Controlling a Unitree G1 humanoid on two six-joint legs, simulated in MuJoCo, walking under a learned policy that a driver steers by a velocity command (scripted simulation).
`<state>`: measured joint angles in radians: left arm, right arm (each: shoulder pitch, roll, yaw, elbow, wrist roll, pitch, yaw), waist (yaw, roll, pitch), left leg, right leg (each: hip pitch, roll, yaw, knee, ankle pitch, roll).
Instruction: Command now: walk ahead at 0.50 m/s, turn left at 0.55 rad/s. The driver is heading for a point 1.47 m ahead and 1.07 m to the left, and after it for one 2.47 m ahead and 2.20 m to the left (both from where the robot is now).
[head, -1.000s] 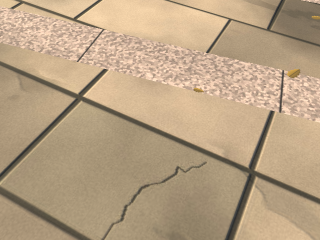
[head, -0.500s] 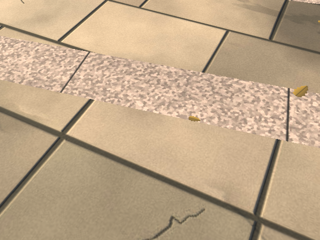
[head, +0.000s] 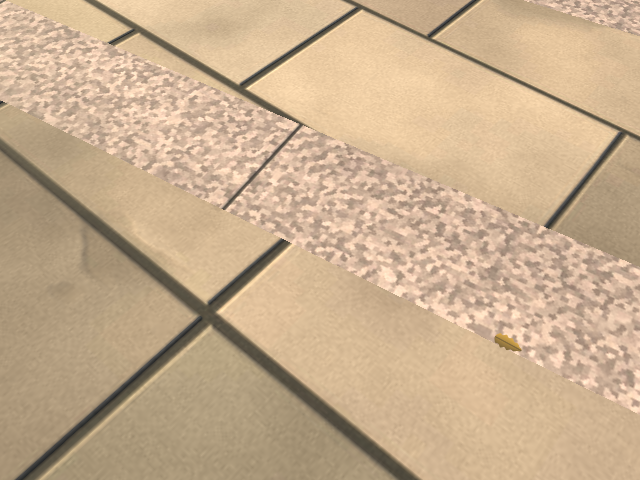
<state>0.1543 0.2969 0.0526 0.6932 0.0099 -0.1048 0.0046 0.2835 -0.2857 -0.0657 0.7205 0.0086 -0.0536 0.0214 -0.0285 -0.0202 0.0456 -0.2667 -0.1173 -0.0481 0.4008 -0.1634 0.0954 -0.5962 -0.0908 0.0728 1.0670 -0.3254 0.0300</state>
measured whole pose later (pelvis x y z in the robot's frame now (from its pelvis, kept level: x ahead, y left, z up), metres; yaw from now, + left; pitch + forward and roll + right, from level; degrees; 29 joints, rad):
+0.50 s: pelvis +0.28 -0.05 +0.00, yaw +18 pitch +1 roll -2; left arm 0.30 0.26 0.06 0.77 0.01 -0.10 0.00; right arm 0.23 -0.32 -0.08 0.64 0.02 -0.01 0.00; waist 0.05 0.05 0.02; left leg -0.64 0.07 -0.06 1.10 -0.28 -0.01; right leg -0.17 0.02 -0.10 0.35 -0.21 -0.02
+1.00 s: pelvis +0.51 +0.11 +0.00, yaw +36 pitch +1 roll +0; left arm 0.13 0.32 0.05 0.71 0.01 -0.10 0.00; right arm 0.31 -0.29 -0.07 0.66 0.01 -0.04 0.02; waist -0.03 -0.03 0.05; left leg -0.24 -0.11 -0.06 0.39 -0.17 0.09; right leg -0.62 -0.10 0.06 1.02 -0.28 0.04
